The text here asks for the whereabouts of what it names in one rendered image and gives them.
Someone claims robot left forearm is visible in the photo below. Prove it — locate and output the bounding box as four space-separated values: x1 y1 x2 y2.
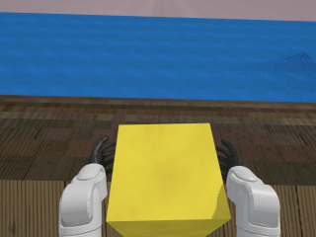
58 163 108 237

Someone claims carton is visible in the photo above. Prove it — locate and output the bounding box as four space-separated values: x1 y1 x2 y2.
106 122 231 237

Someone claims left robot hand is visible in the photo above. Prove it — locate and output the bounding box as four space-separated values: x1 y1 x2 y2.
88 135 117 176

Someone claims right robot hand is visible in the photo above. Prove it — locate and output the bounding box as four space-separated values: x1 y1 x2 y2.
215 138 243 183

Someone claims robot right forearm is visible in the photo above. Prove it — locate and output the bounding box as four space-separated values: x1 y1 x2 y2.
226 166 280 237

